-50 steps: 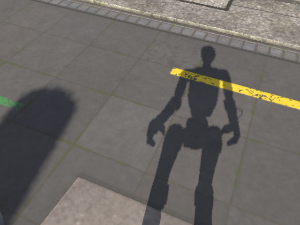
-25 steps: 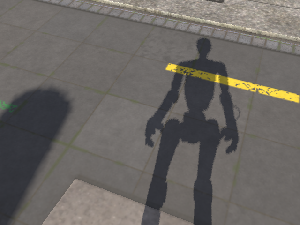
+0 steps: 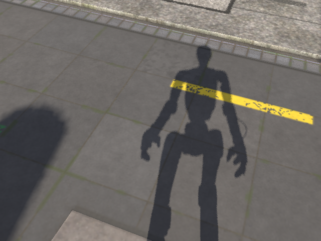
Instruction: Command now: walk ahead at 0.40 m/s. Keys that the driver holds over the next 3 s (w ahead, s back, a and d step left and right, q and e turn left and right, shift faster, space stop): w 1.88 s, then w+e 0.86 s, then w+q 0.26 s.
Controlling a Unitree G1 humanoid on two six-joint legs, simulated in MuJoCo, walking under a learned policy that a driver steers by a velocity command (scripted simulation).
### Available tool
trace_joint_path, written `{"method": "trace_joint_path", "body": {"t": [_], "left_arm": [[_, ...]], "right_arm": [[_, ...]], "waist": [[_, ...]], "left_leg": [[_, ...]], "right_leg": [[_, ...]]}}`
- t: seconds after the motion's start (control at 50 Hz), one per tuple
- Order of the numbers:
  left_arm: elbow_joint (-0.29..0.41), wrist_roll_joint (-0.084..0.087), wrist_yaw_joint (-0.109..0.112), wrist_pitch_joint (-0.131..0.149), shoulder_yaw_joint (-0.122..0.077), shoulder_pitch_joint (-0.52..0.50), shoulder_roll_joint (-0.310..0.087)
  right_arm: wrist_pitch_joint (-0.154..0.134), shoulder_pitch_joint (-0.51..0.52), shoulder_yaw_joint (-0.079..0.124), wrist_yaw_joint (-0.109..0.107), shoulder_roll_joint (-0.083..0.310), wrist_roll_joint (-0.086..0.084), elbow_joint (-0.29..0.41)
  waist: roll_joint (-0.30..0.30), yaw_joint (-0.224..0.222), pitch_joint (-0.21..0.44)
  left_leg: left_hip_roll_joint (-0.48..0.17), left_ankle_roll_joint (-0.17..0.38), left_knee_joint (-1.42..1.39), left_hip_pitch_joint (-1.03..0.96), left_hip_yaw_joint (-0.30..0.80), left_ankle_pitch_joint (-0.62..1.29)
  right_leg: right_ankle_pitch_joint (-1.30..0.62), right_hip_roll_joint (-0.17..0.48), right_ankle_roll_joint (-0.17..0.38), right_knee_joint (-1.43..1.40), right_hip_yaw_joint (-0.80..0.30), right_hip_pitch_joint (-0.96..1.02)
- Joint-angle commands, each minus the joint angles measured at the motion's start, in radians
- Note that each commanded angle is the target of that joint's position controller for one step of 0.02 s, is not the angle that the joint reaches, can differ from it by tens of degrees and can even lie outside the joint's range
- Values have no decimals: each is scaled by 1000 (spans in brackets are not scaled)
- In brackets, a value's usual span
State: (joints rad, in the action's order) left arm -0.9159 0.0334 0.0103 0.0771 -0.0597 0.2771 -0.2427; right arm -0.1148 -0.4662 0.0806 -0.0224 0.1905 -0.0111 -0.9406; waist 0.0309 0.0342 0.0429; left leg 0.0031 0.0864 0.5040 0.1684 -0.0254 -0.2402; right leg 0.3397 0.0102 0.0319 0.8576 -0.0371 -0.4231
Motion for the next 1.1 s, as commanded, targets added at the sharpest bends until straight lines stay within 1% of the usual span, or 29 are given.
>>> {"method": "trace_joint_path", "body": {"t": [0.02, 0.12, 0.2, 0.22, 0.26, 0.3, 0.32, 0.34, 0.36, 0.38, 0.4, 0.42, 0.44, 0.46, 0.5, 0.54, 0.62, 0.7, 0.76, 0.78, 0.8, 0.82, 0.84, 0.86, 0.88, 0.9, 0.94, 1.0, 1.1], "left_arm": [[109, -9, -18, 40, -8, -186, -55], [137, -13, -57, 41, 19, -312, 11], [169, -7, -71, 34, 15, -362, -41], [174, -11, -75, 37, 13, -384, -53], [156, -8, -76, 40, 3, -335, -87], [60, -18, -69, 46, -31, -57, -151], [19, -41, -61, 44, -42, 135, -221], [28, -43, -62, 26, -18, 119, -216], [-5, -2, -71, 4, -56, 224, -305], [-4, -4, -60, -4, -50, 181, -238], [39, -9, -58, 2, -24, 34, -160], [71, -27, -61, 15, -2, -80, -122], [78, -36, -63, 23, 2, -138, -106], [65, -38, -61, 28, 6, -141, -90], [30, -38, -50, 38, 4, -73, -106], [14, -35, -30, 39, -2, -22, -121], [-9, -9, -11, 31, -3, 55, -143], [-50, 2, -4, 12, -10, 156, -159], [-62, -5, -7, -4, -23, 182, -185], [-59, -9, -12, -8, -25, 167, -192], [-45, -18, -18, -8, -17, 150, -173], [-9, -40, -24, 2, 2, 137, -128], [-27, -34, -33, 22, 42, 283, -19], [-28, -9, -32, 38, 22, 242, -111], [16, 11, -28, 45, 6, 112, -168], [34, 3, -20, 41, 3, 31, -170], [32, -25, -15, 24, 0, 32, -125], [31, -32, -9, 0, 4, 34, -72], [88, -34, -19, 8, 14, -160, -50]], "right_arm": [[6, -88, 16, -1, 131, -5, 18], [22, -85, 12, -18, 147, -7, 1], [15, -74, 19, -20, 166, -19, -18], [19, -96, 16, -19, 149, -20, -25], [31, -84, 23, -16, 174, -13, -27], [37, -46, 19, -2, 179, -8, -9], [25, -66, -4, 3, 113, 12, 14], [-5, -234, -27, 13, 30, 16, -33], [-29, -282, -41, 24, 51, -44, -3], [-32, -98, -29, 13, 100, -79, 44], [-22, 71, -17, -2, 164, -59, 84], [-2, 97, -5, -17, 171, -26, 78], [14, 71, -2, -23, 149, 0, 72], [22, 55, -2, -22, 119, 6, 73], [14, 92, -5, -22, 92, 12, 104], [0, 175, -6, -10, 94, 22, 137], [-16, 362, -21, 28, 74, 6, 191], [-13, 484, -26, 50, 101, 0, 253], [-11, 476, -21, 53, 139, 4, 273], [-13, 413, -12, 50, 160, 5, 261], [-17, 263, 7, 47, 205, 12, 218], [-19, 71, 24, 41, 277, 29, 182], [-4, -15, 39, 46, 337, 18, 152], [10, -77, 28, 48, 266, -5, 137], [16, 28, 15, 40, 236, -1, 163], [19, 140, 3, 37, 215, 12, 190], [14, 222, -3, 41, 192, 28, 201], [4, 213, -1, 42, 190, 20, 176], [17, 147, 7, 14, 217, 4, 123]], "waist": [[-123, 39, -166], [-121, 52, -163], [-132, 43, -161], [-108, 56, -161], [-113, 20, -135], [-57, -109, 30], [104, -155, 200], [345, -62, 295], [337, -118, 446], [134, -130, 283], [0, -124, 104], [-57, -66, 31], [-47, -17, -13], [2, 9, -35], [43, 7, -57], [21, -11, -57], [14, -74, -85], [-5, -110, -138], [-16, -89, -122], [-14, -49, -84], [-34, 19, 19], [-119, 82, 177], [-362, 59, 345], [-249, 100, 393], [-189, 89, 228], [-93, 56, 96], [-87, -17, 17], [-104, -50, -16], [-92, -11, -62]], "left_leg": [[-273, 149, -333, -203, 357, 71], [-151, 86, -300, -15, 120, 187], [-202, 67, -187, -12, 142, 157], [-200, 59, -155, -66, 137, 210], [-223, 54, -20, -104, 160, 344], [-137, 14, 332, -16, 103, 472], [-65, -23, 737, 275, 51, 61], [19, -46, 1074, 519, 122, -482], [39, -75, 1150, 664, 173, -409], [-42, -82, 1147, 790, 123, -298], [-86, -75, 1060, 775, 92, -189], [-123, -80, 985, 659, 102, -115], [-148, -82, 886, 570, 126, -77], [-164, -75, 808, 520, 131, -61], [-165, -71, 667, 517, 107, 5], [-162, -60, 462, 507, 92, 165], [-83, -41, 104, 350, 36, 512], [-72, -13, -46, 415, 71, 469], [-57, 13, -72, 393, 65, 295], [-39, 34, -93, 284, 47, 277], [-30, 63, -60, 60, 29, 344], [-190, 136, 47, -294, 176, 556], [-432, 309, 21, -651, 544, 538], [-408, 295, -80, -657, 675, 208], [-365, 238, -138, -517, 567, 133], [-324, 209, -190, -324, 470, 201], [-278, 205, -255, -91, 383, 302], [-232, 199, -324, 15, 260, 358], [-174, 152, -353, 49, 125, 307]], "right_leg": [[-106, 77, 0, -20, -20, -410], [-510, -1, -18, -349, 50, -124], [-609, 25, 8, -414, -12, -54], [-576, 16, 17, -432, 4, -79], [-486, 27, 44, -435, -4, -21], [-554, 10, 87, -426, 37, 346], [-775, 208, 142, -278, -158, 700], [-1199, 329, 203, -152, -375, 862], [-609, 474, 393, -380, -699, 958], [-123, 421, 358, -518, -714, 830], [-101, 359, 296, -569, -593, 602], [-254, 325, 275, -591, -494, 383], [-362, 284, 257, -606, -419, 242], [-416, 250, 232, -626, -338, 172], [-591, 219, 224, -657, -244, 142], [-675, 187, 204, -668, -160, 163], [-503, 126, 157, -709, -71, 146], [-384, 187, 139, -638, -119, 330], [-519, 223, 121, -527, -144, 441], [-641, 203, 106, -430, -133, 437], [-737, 145, 86, -264, -96, 378], [-525, 66, 49, 38, -49, 138], [222, -88, -27, 433, 26, -219], [275, -51, -16, 507, -100, -324], [179, 11, -4, 478, -66, -385], [80, 53, -8, 420, -29, -360], [-3, 105, -28, 303, -40, -240], [-91, 108, -53, 166, -18, -187], [-415, 80, -56, -180, 9, -150]]}}
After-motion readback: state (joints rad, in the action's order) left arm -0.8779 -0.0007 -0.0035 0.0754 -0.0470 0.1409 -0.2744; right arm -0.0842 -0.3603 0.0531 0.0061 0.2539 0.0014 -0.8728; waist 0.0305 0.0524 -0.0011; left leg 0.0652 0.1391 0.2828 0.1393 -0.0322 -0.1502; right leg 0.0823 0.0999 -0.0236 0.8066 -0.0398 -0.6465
